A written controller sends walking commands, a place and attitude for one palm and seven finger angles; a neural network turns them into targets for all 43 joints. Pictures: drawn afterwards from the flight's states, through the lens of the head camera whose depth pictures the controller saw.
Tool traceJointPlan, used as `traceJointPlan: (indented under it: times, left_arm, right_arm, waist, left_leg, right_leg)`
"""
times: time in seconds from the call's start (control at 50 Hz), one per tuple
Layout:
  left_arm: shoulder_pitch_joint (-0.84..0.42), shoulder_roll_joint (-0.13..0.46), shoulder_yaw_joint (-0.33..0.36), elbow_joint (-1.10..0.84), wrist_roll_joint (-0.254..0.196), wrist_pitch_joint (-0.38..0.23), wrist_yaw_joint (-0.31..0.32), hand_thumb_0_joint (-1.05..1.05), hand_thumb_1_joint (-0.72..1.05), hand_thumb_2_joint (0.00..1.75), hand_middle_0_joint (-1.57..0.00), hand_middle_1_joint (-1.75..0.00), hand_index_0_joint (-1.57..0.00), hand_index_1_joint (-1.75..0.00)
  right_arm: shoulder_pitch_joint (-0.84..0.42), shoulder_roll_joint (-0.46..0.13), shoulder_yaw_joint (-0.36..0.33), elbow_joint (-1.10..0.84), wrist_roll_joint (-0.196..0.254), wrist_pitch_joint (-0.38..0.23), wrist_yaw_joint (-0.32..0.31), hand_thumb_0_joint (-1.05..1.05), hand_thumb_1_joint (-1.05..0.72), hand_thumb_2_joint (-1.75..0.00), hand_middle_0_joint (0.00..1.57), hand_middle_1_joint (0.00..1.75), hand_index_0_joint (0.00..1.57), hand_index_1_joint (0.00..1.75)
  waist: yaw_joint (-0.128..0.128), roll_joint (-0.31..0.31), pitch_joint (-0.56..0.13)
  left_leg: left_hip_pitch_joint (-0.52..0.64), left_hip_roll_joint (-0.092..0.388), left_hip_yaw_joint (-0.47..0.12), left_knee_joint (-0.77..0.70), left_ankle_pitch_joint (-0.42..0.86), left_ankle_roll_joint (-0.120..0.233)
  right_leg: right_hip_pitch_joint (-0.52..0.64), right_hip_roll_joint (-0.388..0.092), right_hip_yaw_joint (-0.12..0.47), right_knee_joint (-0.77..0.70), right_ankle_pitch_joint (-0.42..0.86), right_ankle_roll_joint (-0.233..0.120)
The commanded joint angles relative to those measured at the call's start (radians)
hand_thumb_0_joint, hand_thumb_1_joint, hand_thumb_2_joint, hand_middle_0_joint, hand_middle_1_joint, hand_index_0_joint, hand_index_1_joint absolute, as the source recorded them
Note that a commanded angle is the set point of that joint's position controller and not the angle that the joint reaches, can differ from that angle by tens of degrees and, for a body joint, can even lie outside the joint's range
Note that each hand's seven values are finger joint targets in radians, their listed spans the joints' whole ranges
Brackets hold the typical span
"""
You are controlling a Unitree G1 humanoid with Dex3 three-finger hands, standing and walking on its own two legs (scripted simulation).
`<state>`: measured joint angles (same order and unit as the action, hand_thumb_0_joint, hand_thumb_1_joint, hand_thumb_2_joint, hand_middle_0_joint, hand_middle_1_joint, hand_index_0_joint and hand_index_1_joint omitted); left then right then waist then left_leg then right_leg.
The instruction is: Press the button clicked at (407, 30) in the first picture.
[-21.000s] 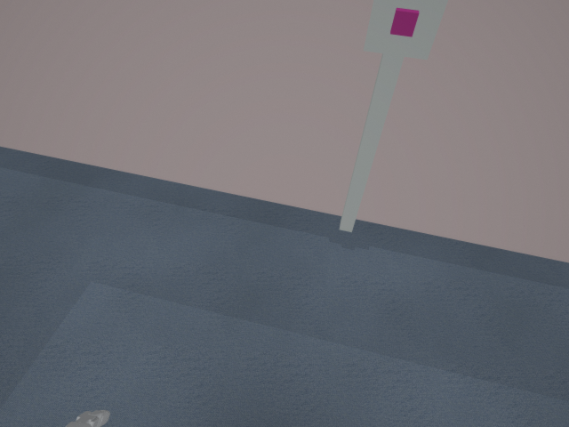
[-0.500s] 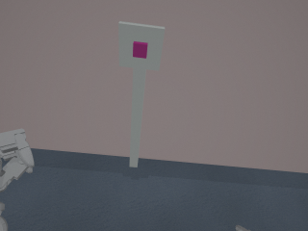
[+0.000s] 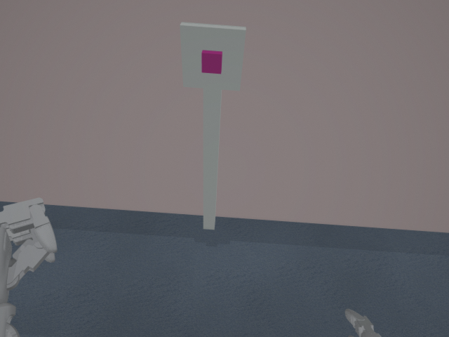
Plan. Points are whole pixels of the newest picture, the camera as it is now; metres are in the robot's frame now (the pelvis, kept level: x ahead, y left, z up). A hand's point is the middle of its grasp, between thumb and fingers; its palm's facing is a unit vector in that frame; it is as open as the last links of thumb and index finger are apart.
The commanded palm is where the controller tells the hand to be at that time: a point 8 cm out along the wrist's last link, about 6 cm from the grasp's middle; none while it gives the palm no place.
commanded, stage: stop stepping back and stand still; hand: left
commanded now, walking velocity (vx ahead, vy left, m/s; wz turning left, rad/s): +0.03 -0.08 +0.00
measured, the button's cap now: (212, 61) +0.80 +0.10 +0.16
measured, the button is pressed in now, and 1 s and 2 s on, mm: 0 0 0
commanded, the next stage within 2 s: let the arm hang, fingers relaxed in 0.56 s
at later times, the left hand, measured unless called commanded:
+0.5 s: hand (55, 228) +0.21 +0.25 +0.16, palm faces +0.38 -0.79 -0.47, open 3.1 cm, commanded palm +0.15 +0.29 +0.18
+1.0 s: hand out of the picture +0.03 +0.21 -0.17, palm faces +0.02 -0.97 -0.22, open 3.5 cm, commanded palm none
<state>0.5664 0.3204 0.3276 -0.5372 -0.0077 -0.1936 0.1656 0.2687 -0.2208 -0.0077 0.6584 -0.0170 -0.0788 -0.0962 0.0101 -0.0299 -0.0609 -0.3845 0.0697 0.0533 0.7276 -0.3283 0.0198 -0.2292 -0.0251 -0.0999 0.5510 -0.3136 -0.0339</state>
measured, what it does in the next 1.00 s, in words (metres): steps on the spot: left foot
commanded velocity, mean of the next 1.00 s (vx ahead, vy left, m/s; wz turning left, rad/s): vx -0.02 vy -0.02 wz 0.00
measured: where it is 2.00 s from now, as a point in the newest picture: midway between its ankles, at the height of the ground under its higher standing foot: outside the picture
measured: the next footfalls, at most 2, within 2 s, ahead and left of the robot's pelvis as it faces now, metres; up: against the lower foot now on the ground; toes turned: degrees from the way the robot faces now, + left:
left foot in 0.04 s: +0.06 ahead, +0.13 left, +0.00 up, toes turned +1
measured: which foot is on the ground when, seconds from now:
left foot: up 0.00-0.02, down 0.04-1.00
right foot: down 0.00-1.00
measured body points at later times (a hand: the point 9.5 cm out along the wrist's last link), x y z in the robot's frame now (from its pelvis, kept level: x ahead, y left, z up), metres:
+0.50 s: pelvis +0.02 +0.01 +0.00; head +0.04 +0.00 +0.45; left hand +0.18 +0.29 +0.19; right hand +0.17 -0.23 -0.09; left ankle +0.02 +0.13 -0.73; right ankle +0.03 -0.09 -0.73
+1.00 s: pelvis -0.02 +0.01 +0.00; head +0.00 +0.03 +0.45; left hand +0.03 +0.26 -0.15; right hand +0.03 -0.24 -0.14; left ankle +0.02 +0.13 -0.73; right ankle +0.03 -0.09 -0.73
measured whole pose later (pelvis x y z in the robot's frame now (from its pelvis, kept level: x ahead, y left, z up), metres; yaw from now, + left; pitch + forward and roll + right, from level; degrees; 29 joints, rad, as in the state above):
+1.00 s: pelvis -0.02 +0.01 +0.00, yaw +1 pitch -1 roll +0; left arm 0.25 0.21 0.02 0.93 0.02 0.05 0.03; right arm 0.24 -0.24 0.01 0.95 -0.03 0.03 0.00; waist -0.02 -0.03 0.07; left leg -0.30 0.00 0.00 0.54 -0.22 0.00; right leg -0.30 -0.01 -0.08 0.53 -0.22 -0.03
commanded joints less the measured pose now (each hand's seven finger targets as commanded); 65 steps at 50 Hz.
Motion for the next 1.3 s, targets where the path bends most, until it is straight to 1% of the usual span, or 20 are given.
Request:
traceJointPlan:
  times: [0.0,0.02,0.04,0.06,0.12,0.16,0.2,0.22,0.26,0.3,0.34,0.4,0.62,0.64,0.66,0.72,0.76,0.96,1.16,1.28]
  left_arm:
    - [-0.106,0.215,0.134,-0.314,-0.015,-0.081,0.031,0.00,0.90,0.90,-1.30,-1.50,-1.30,-1.50]
    - [-0.095,0.226,0.157,-0.331,-0.013,-0.091,0.034,0.00,0.90,0.90,-1.30,-1.50,-1.30,-1.50]
    - [-0.053,0.227,0.168,-0.267,-0.020,-0.093,0.024,0.00,0.90,0.90,-1.30,-1.50,-1.30,-1.50]
    - [-0.038,0.231,0.179,-0.269,-0.019,-0.091,0.019,0.00,0.90,0.90,-1.30,-1.50,-1.30,-1.50]
    - [0.070,0.197,0.160,-0.266,-0.020,-0.079,0.009,0.00,0.90,0.90,-1.30,-1.50,-1.30,-1.50]
    - [0.097,0.204,0.168,-0.247,-0.021,-0.073,0.004,0.00,0.90,0.90,-1.30,-1.50,-1.30,-1.50]
    - [0.093,0.223,0.188,-0.225,-0.028,-0.078,0.002,0.00,0.90,0.90,-1.30,-1.50,-1.30,-1.50]
    - [0.122,0.199,0.176,-0.195,-0.037,-0.071,0.001,0.00,0.90,0.90,-1.30,-1.50,-1.30,-1.50]
    - [0.098,0.220,0.178,-0.213,-0.035,-0.069,0.011,0.00,0.90,0.90,-1.30,-1.50,-1.30,-1.50]
    - [0.062,0.220,0.176,-0.224,-0.029,-0.073,0.021,0.00,0.90,0.90,-1.30,-1.50,-1.30,-1.50]
    - [0.067,0.208,0.169,-0.213,-0.028,-0.079,0.024,0.00,0.90,0.90,-1.30,-1.50,-1.30,-1.50]
    - [0.048,0.200,0.145,-0.216,-0.021,-0.084,0.018,0.00,0.90,0.90,-1.30,-1.50,-1.30,-1.50]
    - [0.098,0.196,0.147,-0.189,-0.027,-0.087,0.012,0.00,0.90,0.90,-1.30,-1.50,-1.30,-1.50]
    - [-0.094,0.132,-0.230,0.626,0.068,0.081,-0.140,0.00,0.90,0.90,-1.30,-1.50,-1.30,-1.50]
    - [-0.100,0.120,-0.198,0.648,0.042,0.146,-0.161,0.00,0.90,0.90,-1.26,-1.46,-1.26,-1.46]
    - [-0.227,0.109,-0.225,0.773,0.046,0.167,-0.170,0.00,0.90,0.90,-1.15,-1.34,-1.15,-1.34]
    - [-0.292,0.120,-0.238,0.908,0.046,0.172,-0.170,0.00,0.90,0.90,-1.08,-1.26,-1.08,-1.26]
    - [-0.315,0.044,-0.287,1.438,0.023,0.198,-0.148,0.00,0.90,0.90,-0.71,-0.86,-0.71,-0.86]
    - [-0.256,-0.010,-0.282,1.608,0.022,0.197,-0.140,0.00,0.90,0.90,-0.35,-0.46,-0.35,-0.46]
    - [-0.232,-0.029,-0.277,1.636,0.024,0.197,-0.134,0.00,0.90,0.90,-0.20,-0.30,-0.20,-0.30]
  right_arm:
    - [-0.133,-0.110,-0.037,-0.193,0.002,-0.083,-0.024,0.00,-0.90,-0.90,0.20,0.30,0.20,0.30]
    - [-0.121,-0.113,-0.037,-0.207,0.008,-0.086,-0.014,0.00,-0.90,-0.90,0.20,0.30,0.20,0.30]
    - [-0.103,-0.085,-0.032,-0.181,0.000,-0.091,-0.002,0.00,-0.90,-0.90,0.20,0.30,0.20,0.30]
    - [-0.104,-0.083,-0.036,-0.177,-0.005,-0.095,0.007,0.00,-0.90,-0.90,0.20,0.30,0.20,0.30]
    - [-0.108,-0.092,-0.037,-0.186,0.012,-0.097,0.036,0.00,-0.90,-0.90,0.20,0.30,0.20,0.30]
    - [-0.115,-0.094,-0.032,-0.201,0.021,-0.091,0.045,0.00,-0.90,-0.90,0.20,0.30,0.20,0.30]
    - [-0.124,-0.082,-0.027,-0.209,0.018,-0.087,0.045,0.00,-0.90,-0.90,0.20,0.30,0.20,0.30]
    - [-0.102,-0.079,-0.038,-0.205,0.025,-0.081,0.048,0.00,-0.90,-0.90,0.20,0.30,0.20,0.30]
    - [-0.110,-0.069,-0.033,-0.202,0.023,-0.067,0.046,0.00,-0.90,-0.90,0.20,0.30,0.20,0.30]
    - [-0.117,-0.064,-0.022,-0.195,0.019,-0.062,0.035,0.00,-0.90,-0.90,0.20,0.30,0.20,0.30]
    - [-0.123,-0.077,-0.025,-0.192,0.017,-0.066,0.024,0.00,-0.90,-0.90,0.20,0.30,0.20,0.30]
    - [-0.147,-0.085,-0.021,-0.199,0.018,-0.068,0.010,0.00,-0.90,-0.90,0.20,0.30,0.20,0.30]
    - [-0.142,-0.094,-0.033,-0.220,0.019,-0.060,0.020,0.00,-0.90,-0.90,0.20,0.30,0.20,0.30]
    - [-0.209,-0.302,-0.083,0.044,0.015,-0.087,0.126,0.00,-0.90,-0.90,0.20,0.30,0.20,0.30]
    - [-0.131,-0.247,-0.081,0.022,0.027,-0.022,0.120,0.00,-0.90,-0.90,0.20,0.30,0.20,0.30]
    - [-0.117,-0.243,-0.061,0.012,0.001,0.018,0.109,0.00,-0.90,-0.90,0.20,0.30,0.20,0.30]
    - [-0.129,-0.248,-0.052,0.037,-0.007,0.032,0.104,0.00,-0.90,-0.90,0.20,0.30,0.20,0.30]
    - [-0.037,-0.104,-0.005,0.259,-0.015,0.090,0.089,0.00,-0.90,-0.90,0.20,0.30,0.20,0.30]
    - [0.125,-0.052,-0.022,0.387,-0.009,0.098,0.071,0.00,-0.90,-0.90,0.20,0.30,0.20,0.30]
    - [0.152,-0.034,-0.025,0.413,-0.009,0.094,0.068,0.00,-0.90,-0.90,0.20,0.30,0.20,0.30]
  waist:
    - [-0.020,0.232,0.035]
    - [-0.012,0.315,0.010]
    - [-0.034,0.331,0.009]
    - [-0.030,0.312,0.026]
    - [-0.019,0.226,-0.003]
    - [-0.019,0.195,-0.006]
    - [-0.027,0.078,0.000]
    - [-0.028,-0.030,-0.017]
    - [-0.027,-0.114,-0.021]
    - [-0.030,-0.089,-0.039]
    - [-0.025,-0.040,-0.052]
    - [-0.014,0.122,-0.040]
    - [-0.013,0.072,-0.025]
    - [-0.051,0.079,0.054]
    - [-0.040,0.105,-0.013]
    - [-0.021,-0.058,0.015]
    - [-0.018,-0.147,0.014]
    - [-0.007,0.165,0.054]
    - [-0.015,0.045,0.133]
    - [-0.013,0.057,0.149]
  left_leg:
    - [0.253,0.075,-0.134,-0.370,0.053,0.050]
    - [0.305,0.197,-0.315,-0.379,0.244,0.104]
    - [0.260,0.254,-0.410,-0.449,0.245,0.137]
    - [0.212,0.272,-0.421,-0.459,0.248,0.157]
    - [0.157,0.188,-0.178,-0.331,0.412,0.084]
    - [0.042,0.129,-0.087,-0.281,0.306,0.034]
    - [-0.021,0.030,-0.029,-0.213,0.110,-0.014]
    - [0.028,-0.022,-0.016,-0.118,0.043,-0.028]
    - [0.023,-0.046,-0.039,-0.017,-0.010,-0.031]
    - [0.045,-0.037,-0.061,-0.113,0.002,-0.024]
    - [0.153,-0.022,-0.070,-0.276,0.198,-0.011]
    - [0.192,0.057,-0.142,-0.328,0.441,0.012]
    - [0.110,0.001,-0.089,-0.312,0.236,-0.010]
    - [0.058,0.022,-0.096,-0.125,0.329,-0.008]
    - [0.131,0.028,-0.093,-0.165,0.315,-0.016]
    - [0.014,0.057,-0.177,-0.218,0.238,0.044]
    - [0.025,0.032,-0.177,-0.214,0.217,0.040]
    - [0.044,-0.001,-0.143,-0.352,-0.014,0.008]
    - [0.046,0.015,-0.156,-0.390,-0.067,0.023]
    - [0.042,0.021,-0.163,-0.409,-0.085,0.027]
  right_leg:
    - [-0.181,-0.050,0.096,0.071,-0.107,-0.023]
    - [-0.243,0.024,0.020,0.215,-0.062,0.024]
    - [-0.262,0.026,0.036,0.297,-0.220,0.036]
    - [-0.239,0.010,0.068,0.315,-0.227,0.036]
    - [-0.072,0.019,0.037,0.068,-0.058,0.046]
    - [0.085,0.022,0.031,-0.083,0.111,0.046]
    - [0.099,-0.067,0.181,-0.142,0.253,0.004]
    - [0.026,-0.130,0.297,-0.201,0.209,-0.035]
    - [0.022,-0.217,0.373,-0.249,0.260,-0.091]
    - [0.073,-0.204,0.296,-0.196,0.329,-0.083]
    - [0.071,-0.119,0.207,-0.140,0.295,-0.024]
    - [0.066,-0.031,0.115,-0.074,0.322,0.031]
    - [0.091,-0.051,0.170,-0.171,0.259,0.015]
    - [-0.066,-0.132,0.120,-0.041,0.391,-0.010]
    - [-0.098,-0.122,0.175,-0.063,0.344,-0.024]
    - [-0.066,-0.068,0.123,-0.018,0.152,-0.016]
    - [-0.045,-0.089,0.155,-0.055,0.132,-0.029]
    - [0.019,-0.084,0.179,-0.193,-0.076,-0.026]
    - [-0.017,-0.074,0.139,-0.237,-0.120,-0.021]
    - [-0.040,-0.065,0.138,-0.216,-0.126,-0.019]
